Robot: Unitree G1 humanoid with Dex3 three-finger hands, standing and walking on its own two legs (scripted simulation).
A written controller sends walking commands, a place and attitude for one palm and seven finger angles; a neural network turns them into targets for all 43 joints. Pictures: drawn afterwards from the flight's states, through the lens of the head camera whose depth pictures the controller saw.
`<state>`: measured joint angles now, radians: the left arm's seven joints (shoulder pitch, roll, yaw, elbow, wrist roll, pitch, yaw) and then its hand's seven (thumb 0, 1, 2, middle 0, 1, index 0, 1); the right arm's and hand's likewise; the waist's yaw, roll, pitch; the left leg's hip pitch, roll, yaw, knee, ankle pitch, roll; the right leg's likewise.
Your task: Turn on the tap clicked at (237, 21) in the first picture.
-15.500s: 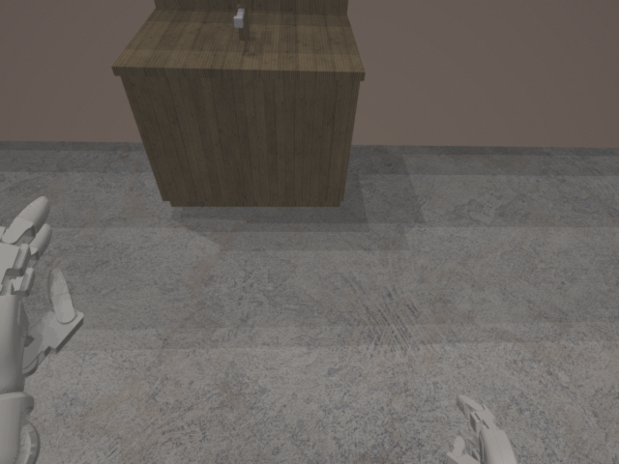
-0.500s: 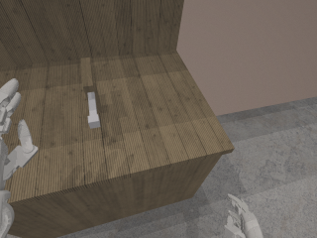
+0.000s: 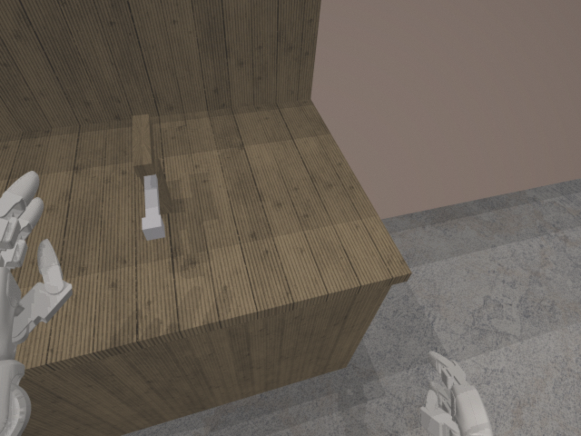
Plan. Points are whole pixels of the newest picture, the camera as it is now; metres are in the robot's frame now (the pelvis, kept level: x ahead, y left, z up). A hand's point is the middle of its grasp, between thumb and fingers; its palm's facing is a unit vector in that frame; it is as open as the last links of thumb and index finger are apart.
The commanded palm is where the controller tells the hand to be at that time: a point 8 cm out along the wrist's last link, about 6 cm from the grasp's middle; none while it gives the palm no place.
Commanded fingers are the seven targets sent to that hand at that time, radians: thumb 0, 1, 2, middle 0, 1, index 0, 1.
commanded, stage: shuffle to correct the standing spot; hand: left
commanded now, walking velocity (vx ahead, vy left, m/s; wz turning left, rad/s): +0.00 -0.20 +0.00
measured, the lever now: (153, 227) +0.39 +0.26 +0.03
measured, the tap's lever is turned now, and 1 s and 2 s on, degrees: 0 0 0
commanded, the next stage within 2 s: none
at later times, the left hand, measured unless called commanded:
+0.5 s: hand (128, 283) +0.23 +0.19 +0.16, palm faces +0.33 -0.86 -0.40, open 7.4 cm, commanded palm +0.17 +0.23 +0.17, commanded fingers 0.00 0.90 0.90 -0.20 -0.30 -0.20 -0.30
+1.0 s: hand (144, 290) +0.22 +0.18 +0.16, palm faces +0.33 -0.85 -0.41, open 7.4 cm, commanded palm +0.16 +0.22 +0.17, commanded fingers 0.00 0.90 0.90 -0.20 -0.30 -0.20 -0.30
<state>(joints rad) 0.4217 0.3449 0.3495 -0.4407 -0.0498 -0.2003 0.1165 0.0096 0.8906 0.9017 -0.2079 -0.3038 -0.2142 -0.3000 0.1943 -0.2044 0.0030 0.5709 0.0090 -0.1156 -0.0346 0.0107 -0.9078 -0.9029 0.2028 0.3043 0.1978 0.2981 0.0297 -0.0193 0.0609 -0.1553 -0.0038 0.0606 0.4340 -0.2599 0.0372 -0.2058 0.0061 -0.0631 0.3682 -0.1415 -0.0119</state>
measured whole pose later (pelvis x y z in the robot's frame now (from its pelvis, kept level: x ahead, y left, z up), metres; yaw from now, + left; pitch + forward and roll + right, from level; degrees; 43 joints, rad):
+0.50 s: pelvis +0.00 -0.05 -0.01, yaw -1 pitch +0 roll -1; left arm 0.45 0.38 0.38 -0.54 -0.08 -0.17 0.08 0.01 0.89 0.90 -0.21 -0.30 -0.21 -0.30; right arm 0.20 -0.20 -0.02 0.55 0.01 -0.10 -0.02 0.01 -0.91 -0.90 0.20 0.30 0.20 0.30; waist 0.02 -0.02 0.09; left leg -0.22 0.07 0.04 0.53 -0.31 -0.03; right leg -0.27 0.07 -0.08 0.46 -0.19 -0.08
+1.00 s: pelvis +0.00 -0.07 -0.01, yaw +0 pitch +0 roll -1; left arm 0.49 0.41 0.39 -0.57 -0.10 -0.15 0.09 0.01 0.89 0.90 -0.21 -0.30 -0.22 -0.30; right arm 0.21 -0.20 -0.03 0.56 0.02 -0.08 -0.03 0.01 -0.91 -0.90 0.20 0.30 0.20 0.30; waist -0.01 -0.02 0.06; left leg -0.24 0.08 0.02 0.57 -0.33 -0.04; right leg -0.29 0.09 -0.11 0.50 -0.22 -0.11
